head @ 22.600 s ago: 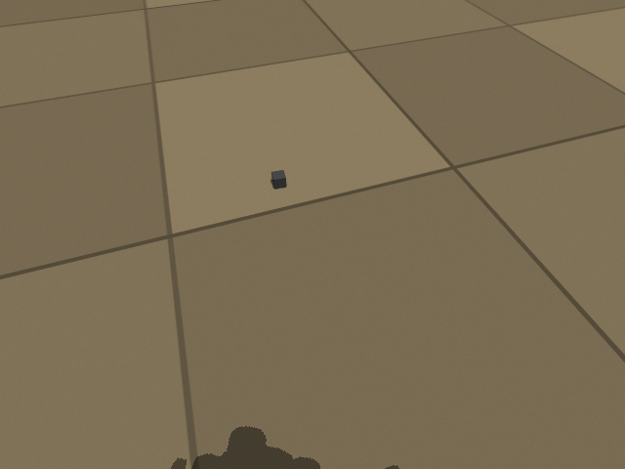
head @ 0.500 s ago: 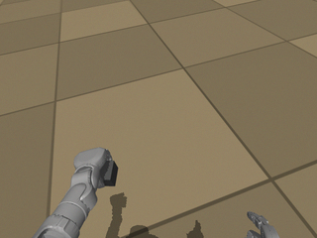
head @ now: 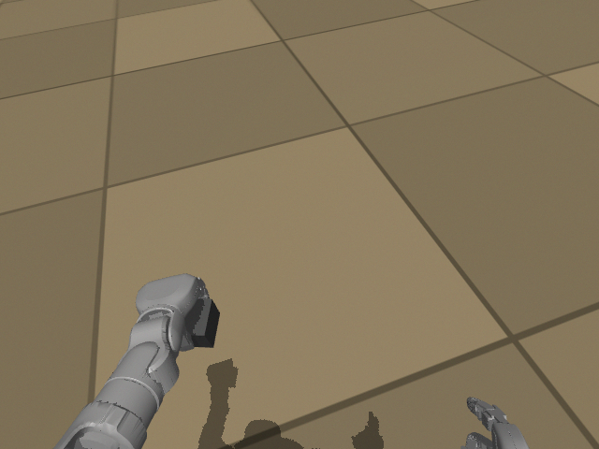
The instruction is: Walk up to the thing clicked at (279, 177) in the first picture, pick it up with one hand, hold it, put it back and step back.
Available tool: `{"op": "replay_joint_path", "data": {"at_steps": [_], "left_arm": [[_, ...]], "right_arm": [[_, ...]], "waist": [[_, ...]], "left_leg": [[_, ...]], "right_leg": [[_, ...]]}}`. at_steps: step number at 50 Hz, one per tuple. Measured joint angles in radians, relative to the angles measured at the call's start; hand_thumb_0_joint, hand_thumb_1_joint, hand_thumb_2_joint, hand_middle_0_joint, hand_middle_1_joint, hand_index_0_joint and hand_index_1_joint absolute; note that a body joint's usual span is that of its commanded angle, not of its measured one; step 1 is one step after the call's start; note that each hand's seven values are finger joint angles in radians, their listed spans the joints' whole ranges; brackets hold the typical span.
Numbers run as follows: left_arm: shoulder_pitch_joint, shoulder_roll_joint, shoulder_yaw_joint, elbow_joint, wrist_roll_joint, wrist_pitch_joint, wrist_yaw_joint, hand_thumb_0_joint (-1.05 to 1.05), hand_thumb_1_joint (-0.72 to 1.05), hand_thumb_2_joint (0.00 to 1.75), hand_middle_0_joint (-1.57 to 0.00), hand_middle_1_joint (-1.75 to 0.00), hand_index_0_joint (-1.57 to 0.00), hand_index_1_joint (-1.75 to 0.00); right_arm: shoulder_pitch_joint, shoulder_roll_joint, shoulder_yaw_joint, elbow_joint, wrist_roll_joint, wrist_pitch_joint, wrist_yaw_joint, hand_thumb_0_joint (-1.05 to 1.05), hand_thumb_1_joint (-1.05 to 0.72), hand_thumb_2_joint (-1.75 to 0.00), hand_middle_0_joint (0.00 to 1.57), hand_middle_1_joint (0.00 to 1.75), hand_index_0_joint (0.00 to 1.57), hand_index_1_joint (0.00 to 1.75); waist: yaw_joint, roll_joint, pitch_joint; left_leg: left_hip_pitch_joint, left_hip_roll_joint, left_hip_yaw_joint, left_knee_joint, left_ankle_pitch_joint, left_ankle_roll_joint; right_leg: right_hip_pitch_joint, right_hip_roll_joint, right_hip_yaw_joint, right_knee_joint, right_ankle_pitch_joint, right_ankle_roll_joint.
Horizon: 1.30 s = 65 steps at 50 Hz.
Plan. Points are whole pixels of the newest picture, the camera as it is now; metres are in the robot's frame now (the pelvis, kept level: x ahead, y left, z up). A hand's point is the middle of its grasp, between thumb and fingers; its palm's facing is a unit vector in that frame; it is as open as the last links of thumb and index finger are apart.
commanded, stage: hold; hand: left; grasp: from above
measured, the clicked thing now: (194, 323) +0.32 +0.22 -0.07
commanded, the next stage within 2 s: crouch in 0.12 s
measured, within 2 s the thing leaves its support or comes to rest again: neither
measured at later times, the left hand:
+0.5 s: hand (187, 339) +0.29 +0.22 -0.07, palm faces -0.44 -0.11 -0.89, open 8.5 cm
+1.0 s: hand (221, 352) +0.36 +0.23 -0.30, palm faces -0.38 -0.06 -0.92, open 8.4 cm
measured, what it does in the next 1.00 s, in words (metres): lowers itself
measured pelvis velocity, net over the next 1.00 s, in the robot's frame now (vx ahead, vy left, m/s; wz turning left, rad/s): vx -0.05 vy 0.01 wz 0.00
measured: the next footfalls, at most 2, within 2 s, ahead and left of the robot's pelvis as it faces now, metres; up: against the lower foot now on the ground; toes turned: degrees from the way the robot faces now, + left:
none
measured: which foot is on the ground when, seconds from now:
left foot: down 0.00-1.00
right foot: down 0.00-1.00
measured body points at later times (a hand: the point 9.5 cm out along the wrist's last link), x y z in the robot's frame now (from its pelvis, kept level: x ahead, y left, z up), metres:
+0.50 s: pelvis +0.00 +0.00 +0.00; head +0.03 -0.02 +0.45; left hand +0.31 +0.22 -0.02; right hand +0.14 -0.25 -0.12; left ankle +0.00 +0.12 -0.74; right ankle +0.02 -0.13 -0.74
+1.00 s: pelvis -0.05 +0.01 -0.18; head +0.11 +0.02 +0.24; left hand +0.38 +0.23 -0.25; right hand -0.02 -0.27 -0.31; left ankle +0.00 +0.12 -0.74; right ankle +0.02 -0.13 -0.74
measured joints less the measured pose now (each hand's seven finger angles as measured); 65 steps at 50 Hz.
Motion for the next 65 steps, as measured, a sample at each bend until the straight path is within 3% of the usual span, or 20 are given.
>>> {"op": "replay_joint_path", "data": {"at_steps": [7,15,21,28,33,40,46,51,55,61,65], "left_arm": [[0.004,-0.008,-0.012,0.002,-0.014,0.012,-0.010,0.05,0.30,0.27,-1.11,-0.26,-0.84,-0.23],[0.020,-0.011,-0.006,-0.007,-0.004,0.000,-0.006,0.05,0.31,0.26,-1.11,-0.26,-0.84,-0.23],[0.012,-0.020,0.006,0.046,0.014,-0.018,0.051,0.06,0.31,0.26,-1.13,-0.23,-0.84,-0.20],[-0.048,-0.038,0.015,0.227,0.039,-0.065,0.163,0.07,0.31,0.26,-1.13,-0.20,-0.85,-0.18],[-0.138,-0.044,0.049,0.391,0.072,-0.106,0.266,0.07,0.31,0.26,-1.13,-0.20,-0.85,-0.18],[-0.294,-0.006,0.116,0.564,0.121,-0.164,0.379,0.06,0.30,0.26,-1.13,-0.20,-0.85,-0.19],[-0.416,0.031,0.170,0.655,0.110,-0.161,0.443,0.05,0.30,0.27,-1.13,-0.21,-0.85,-0.20],[-0.502,0.051,0.218,0.702,0.079,-0.143,0.456,0.04,0.29,0.28,-1.12,-0.21,-0.85,-0.21],[-0.549,0.074,0.244,0.731,0.079,-0.156,0.435,0.04,0.29,0.28,-1.11,-0.22,-0.85,-0.21],[-0.596,0.122,0.273,0.771,0.111,-0.209,0.404,0.05,0.30,0.27,-1.11,-0.23,-0.85,-0.21],[-0.612,0.147,0.289,0.766,0.144,-0.239,0.410,0.05,0.30,0.26,-1.10,-0.24,-0.85,-0.21]], "right_arm": [[0.011,-0.003,-0.004,-0.004,0.003,0.004,0.003,0.01,-0.90,-0.90,0.20,0.30,0.20,0.30],[0.010,0.001,-0.004,-0.013,0.001,0.007,0.003,0.01,-0.90,-0.90,0.20,0.30,0.20,0.30],[0.004,0.005,-0.006,-0.011,-0.003,0.007,0.011,0.01,-0.89,-0.90,0.20,0.30,0.20,0.30],[-0.001,0.008,-0.015,0.001,-0.013,0.002,0.031,0.01,-0.89,-0.90,0.20,0.30,0.21,0.30],[0.009,0.000,-0.027,0.021,-0.033,-0.002,0.038,0.01,-0.89,-0.90,0.20,0.30,0.21,0.30],[0.042,-0.020,-0.046,0.027,-0.058,-0.013,0.038,0.01,-0.89,-0.90,0.20,0.30,0.21,0.30],[0.054,-0.022,-0.052,0.041,-0.079,-0.029,0.037,0.01,-0.90,-0.90,0.20,0.30,0.20,0.30],[0.045,0.001,-0.042,0.062,-0.096,-0.039,0.044,0.01,-0.90,-0.90,0.20,0.30,0.20,0.30],[0.032,0.025,-0.029,0.070,-0.105,-0.046,0.049,0.01,-0.90,-0.90,0.20,0.30,0.21,0.30],[0.014,0.041,-0.003,0.061,-0.120,-0.065,0.062,0.01,-0.90,-0.90,0.20,0.30,0.21,0.30],[-0.001,0.034,0.008,0.058,-0.132,-0.079,0.073,0.01,-0.90,-0.90,0.20,0.30,0.21,0.30]], "waist": [[-0.004,0.002,-0.006],[-0.004,0.000,0.002],[-0.010,-0.008,0.007],[-0.028,-0.036,0.018],[-0.049,-0.056,-0.016],[-0.102,-0.064,-0.104],[-0.146,-0.036,-0.158],[-0.167,-0.014,-0.165],[-0.180,0.000,-0.166],[-0.203,0.001,-0.171],[-0.211,-0.008,-0.162]], "left_leg": [[0.006,0.000,0.004,-0.006,-0.001,0.001],[0.006,0.001,0.006,-0.009,-0.001,0.002],[-0.010,0.000,0.001,0.003,-0.004,0.001],[-0.111,0.001,-0.009,0.082,-0.027,0.000],[-0.310,0.008,-0.017,0.248,-0.084,-0.001],[-0.723,0.016,-0.032,0.617,-0.213,0.002],[-1.051,0.019,-0.041,0.895,-0.296,0.011],[-1.250,0.018,-0.046,1.061,-0.334,0.016],[-1.377,0.016,-0.052,1.169,-0.356,0.020],[-1.549,0.011,-0.067,1.324,-0.390,0.019],[-1.642,0.006,-0.081,1.417,-0.409,0.015]], "right_leg": [[0.005,0.001,0.004,-0.008,0.002,0.001],[0.005,0.001,0.006,-0.011,0.003,0.002],[-0.009,0.000,0.001,0.000,-0.002,0.001],[-0.104,-0.001,-0.006,0.072,-0.024,-0.001],[-0.295,0.001,-0.009,0.224,-0.074,-0.003],[-0.701,0.001,-0.011,0.577,-0.193,0.003],[-1.026,0.000,-0.008,0.842,-0.266,0.007],[-1.223,-0.003,-0.005,1.004,-0.300,0.007],[-1.348,-0.005,-0.006,1.107,-0.320,0.008],[-1.515,-0.011,-0.013,1.260,-0.355,0.006],[-1.602,-0.016,-0.021,1.349,-0.376,0.003]]}}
